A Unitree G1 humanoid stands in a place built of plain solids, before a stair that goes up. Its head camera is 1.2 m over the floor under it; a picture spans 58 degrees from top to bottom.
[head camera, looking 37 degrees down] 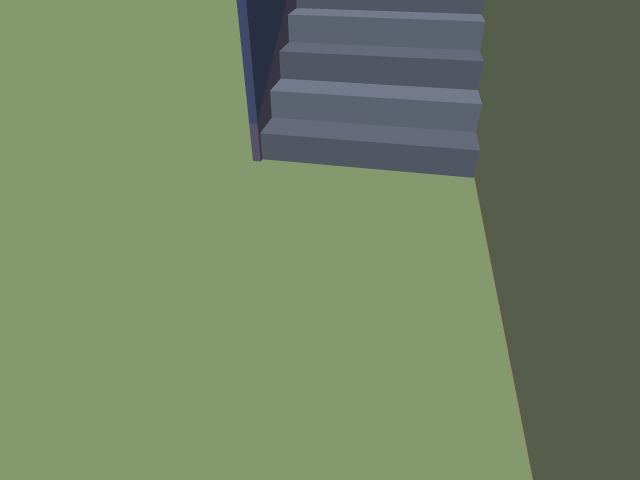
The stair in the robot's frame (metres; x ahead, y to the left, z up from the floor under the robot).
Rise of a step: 0.17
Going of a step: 0.25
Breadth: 1.25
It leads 11 degrees to the right of straight ahead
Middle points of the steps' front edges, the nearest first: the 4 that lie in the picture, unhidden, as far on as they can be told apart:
2.30 -0.26 0.17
2.54 -0.31 0.34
2.79 -0.35 0.51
3.04 -0.40 0.67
